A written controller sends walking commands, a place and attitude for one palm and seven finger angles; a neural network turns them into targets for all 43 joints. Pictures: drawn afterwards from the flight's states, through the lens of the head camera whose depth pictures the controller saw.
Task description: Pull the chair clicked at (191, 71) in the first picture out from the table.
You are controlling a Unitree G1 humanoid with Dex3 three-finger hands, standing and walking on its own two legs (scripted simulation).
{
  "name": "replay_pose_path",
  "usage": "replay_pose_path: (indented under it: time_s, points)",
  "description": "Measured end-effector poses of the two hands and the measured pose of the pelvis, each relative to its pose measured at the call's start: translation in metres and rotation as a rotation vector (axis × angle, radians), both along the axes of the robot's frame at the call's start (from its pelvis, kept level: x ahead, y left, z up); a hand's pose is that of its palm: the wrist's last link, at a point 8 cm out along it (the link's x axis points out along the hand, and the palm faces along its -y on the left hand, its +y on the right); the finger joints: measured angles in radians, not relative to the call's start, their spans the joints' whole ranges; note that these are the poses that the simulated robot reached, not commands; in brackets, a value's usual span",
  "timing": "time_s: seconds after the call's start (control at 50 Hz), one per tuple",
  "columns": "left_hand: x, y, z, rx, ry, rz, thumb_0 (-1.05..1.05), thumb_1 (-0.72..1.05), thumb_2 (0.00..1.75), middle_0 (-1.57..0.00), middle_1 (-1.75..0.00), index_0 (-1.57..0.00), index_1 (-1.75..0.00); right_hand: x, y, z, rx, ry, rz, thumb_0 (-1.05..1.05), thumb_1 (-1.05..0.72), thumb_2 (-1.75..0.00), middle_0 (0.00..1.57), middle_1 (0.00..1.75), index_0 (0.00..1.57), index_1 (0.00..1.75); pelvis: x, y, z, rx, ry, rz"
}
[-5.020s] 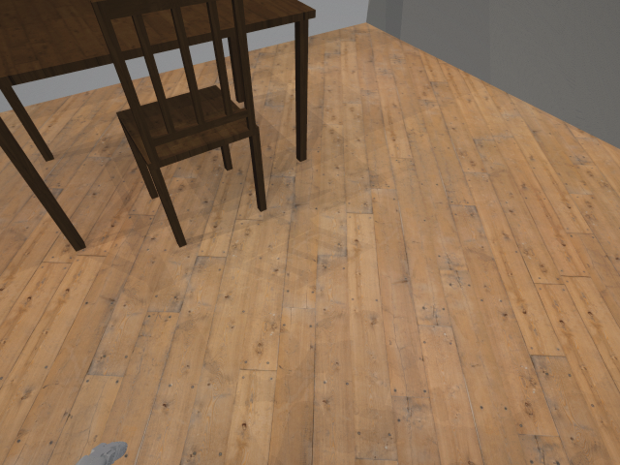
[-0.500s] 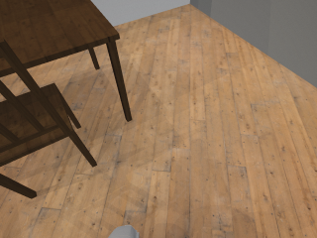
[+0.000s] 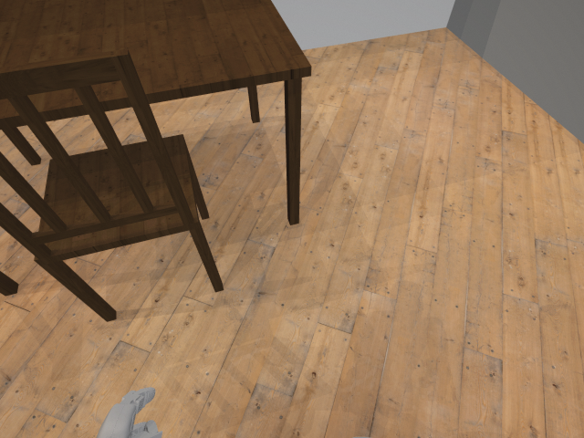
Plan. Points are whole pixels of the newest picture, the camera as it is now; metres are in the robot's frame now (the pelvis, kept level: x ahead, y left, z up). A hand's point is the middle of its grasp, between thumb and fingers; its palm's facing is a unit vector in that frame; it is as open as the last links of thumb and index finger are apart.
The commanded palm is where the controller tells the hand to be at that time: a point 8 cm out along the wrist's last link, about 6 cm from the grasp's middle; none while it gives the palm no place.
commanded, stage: turn to face it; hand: left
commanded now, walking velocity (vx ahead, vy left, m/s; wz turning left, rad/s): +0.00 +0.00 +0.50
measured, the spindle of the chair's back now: (69, 168) +0.61 +0.49 -0.06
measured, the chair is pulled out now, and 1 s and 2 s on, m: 0.00 0.00 0.00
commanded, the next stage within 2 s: take the last steps up to it in 0.36 s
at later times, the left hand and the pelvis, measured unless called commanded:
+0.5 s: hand out of the picture -0.05 +0.22 -0.19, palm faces +0.28 -0.93 -0.24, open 7.4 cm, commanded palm none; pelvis -0.02 +0.01 -0.01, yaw +14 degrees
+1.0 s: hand out of the picture +0.06 +0.20 -0.15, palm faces +0.34 -0.91 -0.22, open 7.3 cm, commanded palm none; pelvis +0.06 +0.01 +0.00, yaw +18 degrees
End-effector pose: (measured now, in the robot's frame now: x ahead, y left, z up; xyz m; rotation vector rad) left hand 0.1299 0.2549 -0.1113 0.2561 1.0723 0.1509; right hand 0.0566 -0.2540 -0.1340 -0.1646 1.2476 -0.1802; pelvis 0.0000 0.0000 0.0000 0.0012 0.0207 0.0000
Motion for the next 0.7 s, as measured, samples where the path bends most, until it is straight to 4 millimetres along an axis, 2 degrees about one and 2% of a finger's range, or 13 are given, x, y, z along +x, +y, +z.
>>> replay_pose_path:
  time_s: [0.08, 0.18, 0.26, 0.36, 0.46, 0.52, 0.6, 0.7]
  points:
    - [-0.009, -0.018, 0.005, 0.023, -0.041, 0.016, 0.01, 0.91, 0.90, -0.20, -0.30, -0.20, -0.30, 0.000, -0.018, -0.016, 0.019, 0.022, 0.015, 0.01, -0.90, -0.89, 0.20, 0.30, 0.20, 0.29, -0.002, -0.015, -0.006, 0.009, -0.009, 0.049]
    - [-0.045, -0.028, 0.011, 0.018, -0.002, 0.090, 0.01, 0.90, 0.90, -0.20, -0.30, -0.21, -0.30, 0.011, -0.028, -0.013, 0.024, 0.040, 0.068, 0.01, -0.90, -0.89, 0.20, 0.29, 0.20, 0.29, -0.003, -0.022, 0.001, 0.029, -0.027, 0.114]
    - [-0.078, -0.029, 0.006, 0.001, 0.048, 0.153, 0.01, 0.90, 0.90, -0.20, -0.30, -0.21, -0.30, 0.023, -0.025, -0.008, 0.019, 0.046, 0.122, 0.01, -0.90, -0.89, 0.20, 0.29, 0.20, 0.29, -0.004, -0.022, 0.004, 0.038, -0.032, 0.158]
    - [-0.127, -0.020, -0.010, -0.033, 0.128, 0.239, 0.01, 0.90, 0.90, -0.21, -0.30, -0.21, -0.30, 0.049, -0.005, -0.002, -0.004, 0.033, 0.208, 0.01, -0.91, -0.89, 0.20, 0.29, 0.20, 0.29, -0.008, -0.013, 0.002, 0.032, -0.030, 0.201]
    - [-0.180, 0.004, -0.039, -0.074, 0.219, 0.337, 0.01, 0.90, 0.90, -0.21, -0.30, -0.21, -0.30, 0.078, 0.031, 0.004, -0.043, -0.044, 0.303, 0.01, -0.90, -0.89, 0.20, 0.29, 0.20, 0.29, -0.013, 0.009, -0.011, 0.001, -0.028, 0.242]
    - [-0.202, 0.015, -0.044, -0.083, 0.277, 0.376, 0.01, 0.90, 0.90, -0.20, -0.30, -0.21, -0.30, 0.085, 0.051, 0.014, -0.049, -0.079, 0.340, 0.00, -0.90, -0.89, 0.20, 0.29, 0.20, 0.29, -0.017, 0.017, -0.008, 0.006, -0.037, 0.237]
    - [-0.210, 0.022, -0.036, -0.104, 0.292, 0.386, 0.01, 0.91, 0.90, -0.20, -0.30, -0.20, -0.30, 0.081, 0.069, 0.024, -0.042, -0.092, 0.354, 0.00, -0.90, -0.89, 0.20, 0.29, 0.20, 0.29, -0.015, 0.025, 0.003, -0.013, -0.036, 0.250]
    - [-0.195, 0.025, -0.024, -0.112, 0.242, 0.378, 0.01, 0.91, 0.90, -0.20, -0.30, -0.20, -0.30, 0.064, 0.078, 0.022, -0.008, -0.061, 0.339, 0.00, -0.90, -0.89, 0.20, 0.29, 0.20, 0.29, -0.006, 0.031, 0.010, -0.014, -0.031, 0.271]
